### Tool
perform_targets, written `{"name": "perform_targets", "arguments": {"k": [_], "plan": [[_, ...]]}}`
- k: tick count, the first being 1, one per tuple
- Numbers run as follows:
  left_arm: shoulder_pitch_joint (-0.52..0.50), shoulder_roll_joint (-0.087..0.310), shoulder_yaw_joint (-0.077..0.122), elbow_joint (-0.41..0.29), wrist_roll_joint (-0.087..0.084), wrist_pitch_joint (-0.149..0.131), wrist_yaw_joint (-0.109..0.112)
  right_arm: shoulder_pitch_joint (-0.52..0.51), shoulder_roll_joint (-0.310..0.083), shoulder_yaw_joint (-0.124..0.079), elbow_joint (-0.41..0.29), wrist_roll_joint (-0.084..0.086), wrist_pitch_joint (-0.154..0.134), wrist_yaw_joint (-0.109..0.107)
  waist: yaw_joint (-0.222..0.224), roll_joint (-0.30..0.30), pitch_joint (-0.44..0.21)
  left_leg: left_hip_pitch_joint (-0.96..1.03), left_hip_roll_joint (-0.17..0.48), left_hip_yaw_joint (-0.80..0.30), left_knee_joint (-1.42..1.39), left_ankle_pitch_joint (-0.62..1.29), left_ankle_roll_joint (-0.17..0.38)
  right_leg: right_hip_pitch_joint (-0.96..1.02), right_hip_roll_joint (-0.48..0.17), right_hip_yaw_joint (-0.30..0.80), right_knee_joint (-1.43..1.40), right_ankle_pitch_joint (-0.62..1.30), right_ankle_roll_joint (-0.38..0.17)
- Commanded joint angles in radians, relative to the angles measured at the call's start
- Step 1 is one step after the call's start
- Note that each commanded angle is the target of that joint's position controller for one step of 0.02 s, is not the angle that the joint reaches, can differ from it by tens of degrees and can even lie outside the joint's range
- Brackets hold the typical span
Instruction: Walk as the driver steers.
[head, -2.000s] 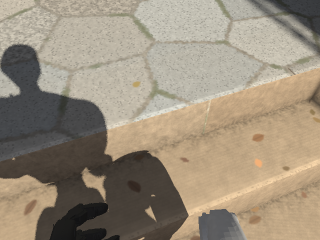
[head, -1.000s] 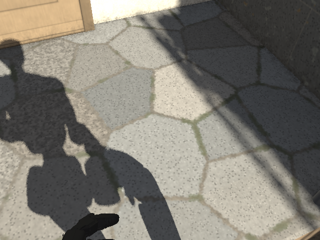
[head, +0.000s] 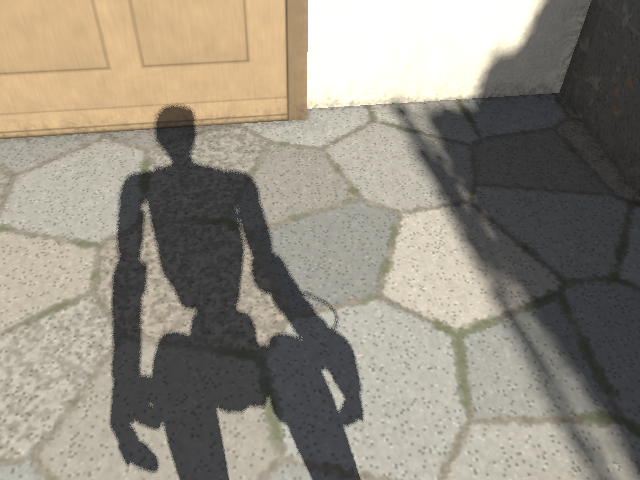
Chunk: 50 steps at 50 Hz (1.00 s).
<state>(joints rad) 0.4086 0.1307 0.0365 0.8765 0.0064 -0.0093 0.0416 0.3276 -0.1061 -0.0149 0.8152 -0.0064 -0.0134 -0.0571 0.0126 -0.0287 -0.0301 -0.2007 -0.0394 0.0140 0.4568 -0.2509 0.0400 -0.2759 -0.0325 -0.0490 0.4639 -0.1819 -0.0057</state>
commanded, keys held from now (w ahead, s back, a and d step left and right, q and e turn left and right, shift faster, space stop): w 1.00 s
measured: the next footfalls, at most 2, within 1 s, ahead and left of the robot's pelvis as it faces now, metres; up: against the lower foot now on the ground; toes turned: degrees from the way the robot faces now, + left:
right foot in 0.36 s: +0.10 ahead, -0.16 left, +0.00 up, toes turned -4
left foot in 0.76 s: +0.36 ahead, -0.04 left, +0.18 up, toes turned +6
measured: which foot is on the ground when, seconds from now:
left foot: down 0.00-0.34, up 0.36-0.74, down 0.76-1.00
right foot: down 0.00-0.04, up 0.06-0.34, down 0.36-0.78, up 0.80-1.00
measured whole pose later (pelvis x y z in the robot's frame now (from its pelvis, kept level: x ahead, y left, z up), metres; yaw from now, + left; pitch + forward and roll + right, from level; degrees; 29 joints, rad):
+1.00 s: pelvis +0.35 -0.09 +0.15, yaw -1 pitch +2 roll +1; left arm 0.17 0.14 0.03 0.65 0.03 -0.06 0.00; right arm 0.41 -0.23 -0.06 1.01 -0.02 -0.10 0.00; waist 0.02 0.01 -0.08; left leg -0.31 -0.08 0.17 0.68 -0.39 0.12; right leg -0.93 -0.01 0.12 1.58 -0.08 -0.12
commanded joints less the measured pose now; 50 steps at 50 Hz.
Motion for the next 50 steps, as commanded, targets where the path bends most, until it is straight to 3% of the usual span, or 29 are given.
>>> {"name": "perform_targets", "arguments": {"k": [1, 4, 6, 9, 12, 14, 15, 17, 18, 19, 20, 21, 23, 25, 27, 29, 32, 35, 36, 37, 38, 39, 40, 41, 42, 43, 45, 48, 50], "plan": [[0.047, 0.067, 0.019, -0.022, 0.000, -0.009, 0.002, 0.042, -0.116, -0.031, -0.033, 0.002, -0.004, 0.001, -0.014, 0.085, 0.089, -0.079, 0.128, -0.193, -0.165, -0.275, 0.095, -0.055, -0.018, 0.047, -0.018, -0.205, -0.064], [-0.021, 0.066, 0.025, -0.057, 0.006, -0.008, -0.010, 0.107, -0.208, -0.068, -0.013, -0.001, 0.012, 0.003, -0.064, 0.175, 0.135, -0.057, 0.259, -0.405, -0.267, -0.638, 0.210, -0.292, 0.026, -0.033, 0.233, -0.259, -0.082], [-0.085, 0.050, 0.025, -0.099, 0.014, -0.016, -0.023, 0.096, -0.204, -0.072, 0.002, -0.002, 0.006, 0.006, -0.085, 0.212, 0.148, -0.088, 0.366, -0.556, -0.349, -0.665, 0.314, -0.420, -0.017, -0.022, 0.567, -0.186, -0.068], [-0.103, 0.071, 0.039, -0.153, 0.019, -0.036, -0.043, 0.051, -0.217, -0.081, 0.020, -0.023, -0.036, 0.000, -0.028, 0.108, 0.102, 0.008, 0.340, -0.431, -0.319, -0.422, 0.298, -0.635, -0.037, 0.076, 1.050, -0.258, -0.040], [-0.071, 0.061, 0.013, -0.180, 0.006, -0.058, -0.069, -0.050, -0.176, -0.065, 0.022, -0.022, -0.057, -0.003, 0.046, 0.061, 0.045, -0.051, 0.239, -0.216, -0.302, -0.228, 0.205, -0.435, -0.063, 0.059, 0.697, -0.238, -0.073], [-0.003, 0.067, 0.008, -0.163, -0.017, -0.049, -0.073, -0.104, -0.218, -0.070, 0.013, -0.029, -0.060, -0.008, 0.088, 0.105, 0.053, -0.213, 0.206, -0.127, -0.292, -0.136, 0.221, -0.092, -0.045, -0.005, 0.307, -0.265, -0.100], [0.139, 0.063, 0.011, -0.120, -0.006, -0.033, -0.055, -0.111, -0.237, -0.077, 0.021, -0.025, -0.060, -0.003, 0.139, 0.129, 0.011, -0.263, 0.244, -0.155, -0.225, -0.103, 0.243, 0.094, -0.030, -0.066, 0.222, -0.144, -0.124], [0.327, 0.102, 0.034, -0.033, 0.016, -0.034, -0.026, -0.067, -0.176, -0.065, 0.035, -0.015, -0.060, 0.036, 0.176, -0.083, -0.004, -0.266, 0.133, -0.050, 0.259, 0.203, 0.198, 0.282, 0.035, -0.073, -0.063, -0.059, -0.103], [0.388, 0.135, 0.036, -0.011, 0.024, -0.042, -0.025, -0.069, -0.090, -0.040, 0.025, -0.012, -0.075, 0.066, 0.160, -0.235, -0.045, -0.486, 0.051, 0.002, 0.624, -0.003, 0.127, 0.404, -0.113, 0.182, -0.088, -0.156, -0.094], [0.370, 0.226, 0.049, -0.037, 0.016, -0.037, -0.022, 0.038, -0.047, -0.040, 0.002, 0.009, -0.085, 0.088, 0.106, -0.397, -0.124, -0.663, -0.064, -0.064, 0.950, -0.101, 0.056, 0.461, -0.315, 0.704, -0.321, -0.153, -0.168], [0.252, 0.226, 0.051, -0.043, 0.040, -0.037, -0.022, -0.020, -0.060, -0.047, -0.027, 0.001, -0.082, 0.087, 0.062, -0.301, -0.036, -0.826, -0.027, -0.082, 1.324, -0.077, 0.032, 0.345, -0.399, 0.880, -0.437, -0.517, -0.244], [0.134, 0.202, 0.048, -0.048, 0.045, -0.045, -0.032, -0.214, -0.051, -0.040, -0.106, -0.016, -0.082, 0.076, 0.037, -0.180, 0.112, -1.021, 0.017, -0.039, 1.700, -0.023, 0.031, 0.254, -0.392, 0.716, -0.401, -0.514, -0.277], [0.156, 0.099, 0.017, 0.012, 0.032, -0.079, -0.050, -0.358, 0.016, 0.003, -0.191, -0.038, -0.096, 0.065, 0.040, 0.013, 0.154, -1.249, 0.044, -0.055, 1.950, 0.012, 0.084, 0.223, -0.291, 0.416, -0.272, -0.303, -0.194], [0.202, 0.007, -0.016, 0.103, 0.033, -0.099, -0.065, -0.352, 0.087, 0.032, -0.223, -0.022, -0.074, 0.069, 0.001, 0.010, 0.137, -1.306, 0.024, -0.079, 2.106, -0.020, 0.141, 0.154, -0.253, 0.311, -0.212, -0.199, -0.144], [0.137, 0.026, -0.023, 0.114, 0.029, -0.118, -0.077, -0.369, 0.081, 0.050, -0.265, -0.001, -0.047, 0.068, -0.067, 0.041, 0.174, -1.226, 0.037, -0.033, 1.887, -0.029, 0.152, -0.017, -0.205, 0.207, -0.293, -0.275, -0.089], [0.144, 0.012, -0.037, 0.152, 0.010, -0.121, -0.074, -0.481, 0.064, 0.071, -0.328, 0.017, -0.007, 0.062, -0.056, 0.005, 0.216, -1.061, 0.059, 0.131, 1.584, 0.005, 0.131, -0.205, -0.129, 0.105, -0.440, -0.222, -0.082], [0.255, 0.040, -0.034, 0.179, -0.021, -0.094, -0.014, -0.494, 0.044, 0.075, -0.339, 0.029, 0.018, 0.059, 0.005, -0.014, 0.174, -0.859, 0.099, 0.244, 1.241, -0.130, 0.138, -0.015, -0.154, 0.051, -0.606, 0.332, -0.157], [0.282, 0.155, -0.004, 0.132, -0.030, -0.100, 0.006, -0.357, 0.050, 0.064, -0.273, 0.052, 0.020, 0.048, -0.062, -0.072, -0.097, -0.452, -0.051, 0.314, 0.949, -0.270, 0.165, 0.211, -0.187, -0.045, -0.301, 1.612, -0.144], [0.260, 0.218, 0.018, 0.114, -0.007, -0.112, 0.002, -0.244, 0.010, 0.047, -0.247, 0.041, 0.023, 0.039, -0.115, -0.167, -0.146, -0.425, -0.075, 0.284, 0.883, -0.371, 0.165, 0.339, -0.242, -0.028, -0.136, 1.838, -0.138], [0.208, 0.238, 0.034, 0.090, -0.019, -0.121, -0.016, -0.130, -0.062, 0.023, -0.221, 0.014, 0.025, 0.034, -0.173, -0.232, -0.216, -0.346, -0.083, 0.199, 0.766, -0.410, 0.196, 0.408, -0.271, -0.021, 0.078, 1.877, -0.145], [0.133, 0.255, 0.048, 0.042, -0.036, -0.146, -0.037, 0.018, -0.148, -0.010, -0.194, -0.028, 0.010, 0.034, -0.246, -0.192, -0.341, -0.116, -0.013, 0.002, 0.645, -0.428, 0.242, 0.301, -0.241, -0.024, 0.354, 1.738, -0.156], [0.131, 0.193, 0.045, -0.023, -0.047, -0.166, -0.074, 0.073, -0.248, -0.045, -0.153, -0.038, -0.003, 0.033, -0.214, 0.076, -0.387, 0.059, 0.181, -0.547, 0.277, -0.800, 0.339, -0.058, -0.060, 0.038, 0.695, 1.189, -0.138], [0.004, 0.144, 0.062, -0.047, 0.009, -0.171, -0.105, -0.005, -0.278, -0.077, -0.127, -0.011, 0.016, 0.032, -0.208, 0.264, -0.298, 0.022, 0.252, -1.041, -0.190, -0.919, 0.408, -0.346, 0.184, 0.107, 1.224, 0.147, -0.101], [-0.029, 0.060, 0.053, -0.132, 0.042, -0.166, -0.099, -0.157, -0.230, -0.076, -0.116, 0.008, -0.005, 0.041, -0.084, 0.138, -0.178, -0.073, 0.324, -1.023, -0.214, -0.856, 0.364, -0.537, 0.131, 0.267, 1.538, 0.109, -0.101], [-0.109, 0.025, 0.030, -0.190, 0.045, -0.150, -0.077, -0.172, -0.177, -0.063, -0.068, 0.015, -0.030, 0.045, -0.033, 0.008, -0.023, -0.219, 0.329, -0.871, -0.167, -0.745, 0.319, -0.603, 0.092, 0.204, 1.611, 0.113, -0.114], [-0.151, 0.009, 0.021, -0.221, 0.030, -0.127, -0.054, -0.149, -0.106, -0.046, -0.007, -0.015, -0.053, 0.044, 0.002, -0.116, 0.092, -0.333, 0.318, -0.674, -0.094, -0.559, 0.271, -0.642, 0.063, 0.197, 1.582, 0.066, -0.134], [-0.057, -0.075, -0.024, -0.212, 0.013, -0.081, -0.034, -0.111, 0.000, -0.019, 0.087, -0.048, -0.082, 0.054, 0.093, -0.118, 0.131, -0.403, 0.243, -0.358, -0.039, -0.246, 0.167, -0.654, 0.057, 0.235, 1.507, 0.033, -0.139], [-0.087, -0.001, -0.014, -0.217, 0.013, -0.034, -0.038, -0.096, -0.058, -0.020, 0.091, -0.019, -0.120, 0.068, 0.096, -0.042, 0.153, -0.429, 0.175, -0.139, -0.154, -0.089, 0.143, -0.580, 0.023, 0.175, 1.123, 0.078, -0.114], [-0.165, 0.074, 0.004, -0.244, 0.032, -0.035, -0.055, -0.053, -0.154, -0.038, 0.095, 0.002, -0.142, 0.067, 0.080, -0.010, 0.122, -0.350, 0.144, -0.060, -0.231, 0.105, 0.159, -0.513, -0.028, 0.061, 0.846, 0.187, -0.083]]}}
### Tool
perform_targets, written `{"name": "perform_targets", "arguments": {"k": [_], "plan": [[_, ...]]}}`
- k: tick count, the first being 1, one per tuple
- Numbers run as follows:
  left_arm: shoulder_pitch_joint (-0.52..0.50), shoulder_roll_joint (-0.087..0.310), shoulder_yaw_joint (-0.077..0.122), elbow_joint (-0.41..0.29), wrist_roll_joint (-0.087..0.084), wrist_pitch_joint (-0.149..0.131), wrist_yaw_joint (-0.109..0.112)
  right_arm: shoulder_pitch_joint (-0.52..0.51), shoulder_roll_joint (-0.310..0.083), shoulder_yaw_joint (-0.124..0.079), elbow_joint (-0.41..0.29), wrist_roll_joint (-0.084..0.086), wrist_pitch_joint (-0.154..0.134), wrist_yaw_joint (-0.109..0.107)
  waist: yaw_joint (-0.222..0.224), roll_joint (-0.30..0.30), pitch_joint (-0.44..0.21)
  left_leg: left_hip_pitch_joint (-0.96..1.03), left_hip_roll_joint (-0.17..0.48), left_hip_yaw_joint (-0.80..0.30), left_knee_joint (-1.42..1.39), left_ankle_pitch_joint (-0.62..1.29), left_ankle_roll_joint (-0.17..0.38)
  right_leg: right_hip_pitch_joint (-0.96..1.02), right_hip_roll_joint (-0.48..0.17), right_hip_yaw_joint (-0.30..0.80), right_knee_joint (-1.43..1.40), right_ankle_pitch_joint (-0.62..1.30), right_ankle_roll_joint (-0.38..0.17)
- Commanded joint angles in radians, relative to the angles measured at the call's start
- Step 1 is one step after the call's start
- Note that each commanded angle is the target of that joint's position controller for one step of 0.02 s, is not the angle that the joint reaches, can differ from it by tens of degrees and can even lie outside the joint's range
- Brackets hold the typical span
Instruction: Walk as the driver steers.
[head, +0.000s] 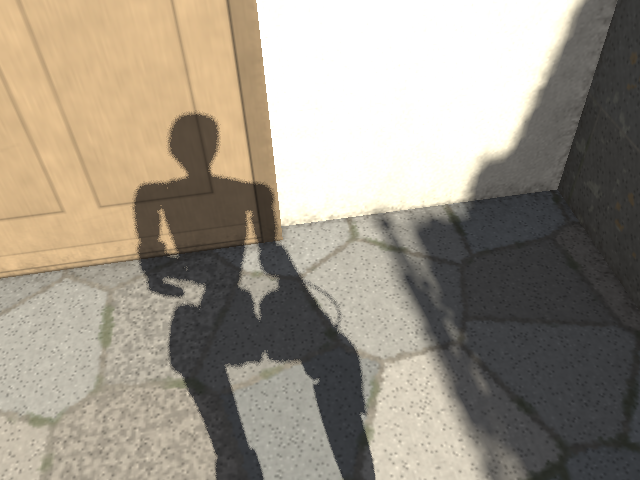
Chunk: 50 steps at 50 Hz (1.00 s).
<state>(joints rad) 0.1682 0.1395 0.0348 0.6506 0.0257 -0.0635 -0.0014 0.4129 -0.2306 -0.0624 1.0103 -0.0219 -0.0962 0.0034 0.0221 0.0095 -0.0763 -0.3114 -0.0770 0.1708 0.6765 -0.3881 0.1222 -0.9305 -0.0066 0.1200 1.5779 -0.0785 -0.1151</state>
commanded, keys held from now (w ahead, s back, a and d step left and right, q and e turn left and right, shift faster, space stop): w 0.76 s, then no key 0.24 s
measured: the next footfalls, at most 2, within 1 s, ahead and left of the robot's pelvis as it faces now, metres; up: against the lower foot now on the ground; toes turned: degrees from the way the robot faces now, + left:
right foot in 0.26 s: +0.32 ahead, -0.11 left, +0.00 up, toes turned -3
left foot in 0.78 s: +0.63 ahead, +0.06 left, +0.00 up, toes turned +4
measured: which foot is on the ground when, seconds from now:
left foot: down 0.00-0.28, up 0.30-0.76, down 0.78-1.00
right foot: up 0.00-0.24, down 0.26-0.78, up 0.80-1.00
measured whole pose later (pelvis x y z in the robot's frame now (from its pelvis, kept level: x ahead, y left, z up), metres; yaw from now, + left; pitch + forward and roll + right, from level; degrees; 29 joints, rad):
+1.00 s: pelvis +0.55 +0.00 +0.04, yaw +0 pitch +0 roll -1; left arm 0.23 0.25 0.04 0.82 0.05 -0.03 -0.01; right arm 0.30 -0.22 -0.04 0.87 -0.01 -0.09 -0.01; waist 0.00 -0.04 0.06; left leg -0.22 -0.05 0.09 0.32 -0.11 0.10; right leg -0.52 -0.03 0.00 1.02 -0.32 -0.02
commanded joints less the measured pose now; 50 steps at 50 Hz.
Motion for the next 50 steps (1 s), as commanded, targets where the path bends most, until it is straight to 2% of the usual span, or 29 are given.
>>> {"name": "perform_targets", "arguments": {"k": [1, 3, 5, 7, 8, 10, 11, 12, 13, 14, 15, 16, 18, 21, 25, 29, 33, 35, 37, 38, 39, 40, 41, 42, 44, 45, 47, 49, 50], "plan": [[0.074, 0.083, 0.012, 0.001, 0.008, 0.016, -0.022, -0.082, -0.062, 0.002, -0.100, 0.023, -0.069, 0.000, 0.045, -0.047, 0.132, -0.162, 0.166, -0.200, -0.467, 0.336, 0.074, 0.168, -0.074, -0.157, -0.375, 0.144, 0.034], [-0.034, 0.067, 0.006, -0.009, -0.008, 0.002, -0.043, 0.009, -0.075, -0.005, -0.113, 0.019, -0.075, -0.012, -0.028, 0.015, 0.099, 0.005, 0.166, -0.191, -0.506, 0.485, 0.047, 0.237, -0.078, -0.207, -0.633, 0.158, 0.038], [-0.163, 0.038, -0.003, -0.048, -0.018, 0.010, -0.054, 0.064, -0.097, -0.016, -0.129, 0.018, -0.056, -0.015, -0.094, 0.081, 0.097, 0.199, 0.191, -0.199, -0.560, 0.501, 0.040, 0.242, -0.054, -0.224, -0.835, 0.109, 0.057], [-0.217, 0.052, 0.001, -0.059, -0.014, 0.012, -0.055, 0.093, -0.094, -0.016, -0.136, 0.017, -0.036, -0.016, -0.114, 0.099, 0.104, 0.371, 0.215, -0.186, -0.535, 0.620, 0.041, 0.236, -0.025, -0.244, -0.957, 0.072, 0.055], [-0.223, 0.063, 0.003, -0.060, -0.018, 0.007, -0.048, 0.097, -0.089, -0.012, -0.144, 0.021, -0.038, -0.012, -0.109, 0.093, 0.101, 0.413, 0.222, -0.167, -0.498, 0.759, 0.038, 0.284, 0.000, -0.257, -1.011, 0.048, 0.044], [-0.164, 0.095, 0.017, -0.048, -0.001, 0.000, -0.032, 0.105, -0.102, -0.011, -0.134, 0.022, -0.040, -0.018, -0.072, 0.142, 0.073, 0.469, 0.259, -0.155, -0.387, 1.086, 0.024, 0.400, 0.049, -0.268, -1.043, -0.019, 0.007], [-0.089, 0.128, 0.032, -0.025, 0.007, -0.002, -0.023, 0.100, -0.108, -0.015, -0.133, 0.020, -0.034, -0.025, -0.041, 0.157, 0.035, 0.484, 0.257, -0.144, -0.280, 1.186, 0.015, 0.480, 0.076, -0.264, -1.067, -0.064, -0.013], [0.053, 0.149, 0.046, 0.019, 0.006, -0.010, -0.013, 0.079, -0.111, -0.013, -0.145, 0.020, -0.027, -0.033, 0.031, 0.147, -0.030, 0.435, 0.242, -0.132, -0.121, 1.160, 0.005, 0.652, 0.086, -0.250, -1.137, -0.050, -0.036], [0.203, 0.185, 0.059, 0.060, 0.027, -0.021, -0.004, 0.055, -0.104, -0.012, -0.169, 0.028, -0.026, -0.037, 0.098, 0.129, -0.108, 0.256, 0.227, -0.123, 0.061, 0.938, -0.001, 0.892, 0.001, -0.167, -1.132, -0.036, -0.065], [0.343, 0.283, 0.081, 0.062, 0.043, -0.027, 0.009, 0.049, -0.046, 0.002, -0.227, 0.014, -0.027, -0.040, 0.130, -0.016, -0.236, 0.042, 0.163, -0.088, 0.359, 0.462, -0.002, 1.112, -0.273, 0.118, -1.086, -0.071, -0.105], [0.283, 0.305, 0.082, 0.072, 0.032, -0.026, 0.001, 0.138, -0.012, 0.003, -0.247, 0.054, -0.026, -0.028, 0.040, -0.257, -0.298, -0.292, 0.004, -0.144, 0.686, -0.124, -0.048, 1.278, -0.444, 0.564, -1.212, -0.085, -0.262], [0.204, 0.239, 0.077, 0.038, 0.010, -0.014, -0.004, 0.048, -0.085, -0.017, -0.242, 0.022, -0.017, -0.025, 0.052, -0.076, -0.201, -0.379, 0.072, -0.233, 0.720, -0.031, -0.039, 1.164, -0.372, 0.455, -1.252, -0.104, -0.226], [0.131, 0.158, 0.049, 0.052, -0.001, -0.021, -0.011, -0.054, -0.068, -0.013, -0.277, 0.019, -0.024, -0.009, 0.002, -0.009, -0.015, -0.357, 0.115, -0.233, 0.645, 0.086, -0.052, 0.921, -0.277, 0.221, -1.316, 0.024, -0.163], [0.159, 0.135, 0.035, 0.086, -0.009, -0.043, -0.002, -0.024, -0.046, -0.008, -0.268, -0.020, 0.021, 0.010, -0.046, -0.049, 0.054, -0.298, 0.153, -0.212, 0.539, 0.112, -0.082, 0.787, -0.207, 0.081, -1.389, 0.120, -0.113], [0.229, 0.171, 0.035, 0.129, -0.014, -0.058, -0.002, -0.171, -0.030, 0.002, -0.319, -0.024, 0.040, 0.028, -0.032, -0.073, 0.130, -0.401, 0.185, -0.157, 0.352, 0.233, -0.111, 0.781, -0.156, -0.010, -1.450, 0.191, -0.100], [0.274, 0.188, 0.035, 0.152, -0.015, -0.059, -0.011, -0.318, -0.007, 0.020, -0.351, -0.006, 0.041, 0.037, 0.009, -0.080, 0.136, -0.307, 0.158, -0.104, 0.061, 0.400, -0.098, 0.796, -0.122, -0.085, -1.455, 0.316, -0.067], [0.319, 0.214, 0.037, 0.186, -0.016, -0.054, -0.001, -0.411, -0.033, 0.015, -0.387, -0.001, 0.038, 0.030, 0.030, -0.063, 0.147, -0.291, 0.139, -0.096, -0.049, 0.409, -0.060, 0.932, -0.178, -0.075, -1.424, 0.356, -0.060], [0.311, 0.222, 0.036, 0.198, -0.013, -0.047, 0.007, -0.396, -0.048, 0.009, -0.390, -0.005, 0.036, 0.021, 0.011, -0.065, 0.139, -0.249, 0.110, -0.088, -0.087, 0.322, -0.032, 0.994, -0.196, -0.083, -1.353, 0.484, -0.057], [0.296, 0.244, 0.040, 0.214, -0.010, -0.040, 0.021, -0.269, -0.076, -0.007, -0.357, -0.015, 0.033, -0.003, -0.059, -0.079, 0.083, -0.067, 0.050, -0.062, -0.153, 0.236, 0.004, 0.992, -0.189, -0.109, -1.179, 0.683, -0.031], [0.257, 0.243, 0.036, 0.196, 0.002, -0.037, 0.024, -0.092, -0.120, -0.028, -0.300, -0.030, 0.024, -0.017, -0.136, -0.043, -0.024, 0.174, 0.061, -0.096, -0.188, 0.224, 0.037, 0.900, -0.145, -0.138, -0.968, 0.643, -0.014], [0.270, 0.197, 0.022, 0.164, -0.003, -0.036, 0.028, 0.101, -0.199, -0.049, -0.267, -0.058, 0.009, -0.032, -0.193, 0.067, -0.175, 0.427, 0.292, -0.347, -0.203, 0.151, 0.093, 0.719, -0.087, -0.179, -0.653, 0.297, 0.000], [0.418, 0.109, 0.008, 0.151, -0.041, -0.029, 0.018, 0.051, -0.281, -0.058, -0.283, -0.065, 0.003, -0.031, -0.086, 0.264, -0.216, 0.609, 0.556, -0.860, -0.354, 0.267, 0.240, 0.366, 0.118, -0.178, -0.329, -0.455, 0.050], [0.365, 0.196, 0.026, 0.170, -0.016, -0.018, 0.020, -0.032, -0.219, -0.051, -0.294, -0.016, 0.013, -0.027, -0.073, 0.126, -0.169, 0.534, 0.510, -0.864, -0.414, 0.362, 0.241, 0.295, 0.067, -0.078, -0.281, -0.416, 0.055], [0.285, 0.203, 0.029, 0.154, -0.012, -0.015, 0.017, -0.104, -0.140, -0.026, -0.293, 0.000, 0.010, -0.024, -0.044, 0.044, -0.055, 0.418, 0.461, -0.644, -0.385, 0.508, 0.211, 0.305, 0.015, -0.074, -0.312, -0.334, 0.059], [0.236, 0.176, 0.023, 0.156, 0.014, -0.003, 0.012, -0.130, -0.079, -0.005, -0.260, 0.005, 0.000, -0.012, -0.012, 0.002, 0.011, 0.253, 0.358, -0.402, -0.403, 0.787, 0.135, 0.409, -0.035, -0.078, -0.429, -0.293, 0.080], [0.256, 0.157, 0.018, 0.164, 0.026, 0.014, 0.001, -0.147, -0.081, -0.004, -0.240, 0.010, -0.004, -0.014, 0.012, 0.027, 0.028, 0.173, 0.332, -0.323, -0.414, 0.858, 0.105, 0.473, -0.044, -0.087, -0.462, -0.293, 0.089], [0.278, 0.137, 0.015, 0.176, 0.024, 0.035, -0.013, -0.125, -0.090, -0.002, -0.211, 0.010, -0.010, -0.012, 0.032, 0.050, 0.002, 0.141, 0.308, -0.258, -0.416, 0.983, 0.103, 0.517, -0.026, -0.107, -0.485, -0.265, 0.093], [0.250, 0.140, 0.013, 0.184, 0.028, 0.039, -0.013, -0.120, -0.096, 0.001, -0.189, 0.030, -0.011, -0.010, 0.039, 0.077, 0.013, 0.124, 0.288, -0.205, -0.428, 1.084, 0.104, 0.510, -0.020, -0.133, -0.547, -0.201, 0.095], [0.216, 0.126, 0.006, 0.182, 0.028, 0.042, -0.010, -0.130, -0.088, 0.007, -0.180, 0.029, -0.009, -0.008, 0.043, 0.085, 0.008, 0.132, 0.281, -0.188, -0.421, 1.096, 0.097, 0.504, -0.023, -0.139, -0.580, -0.182, 0.098]]}}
